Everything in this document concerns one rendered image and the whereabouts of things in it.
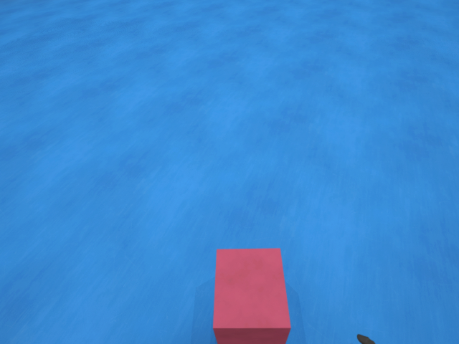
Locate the carton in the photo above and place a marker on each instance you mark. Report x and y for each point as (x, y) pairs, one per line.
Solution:
(250, 301)

